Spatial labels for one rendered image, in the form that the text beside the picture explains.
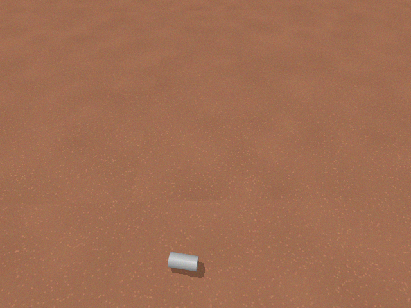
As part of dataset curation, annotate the can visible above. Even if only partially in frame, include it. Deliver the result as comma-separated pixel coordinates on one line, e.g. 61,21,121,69
168,252,199,271

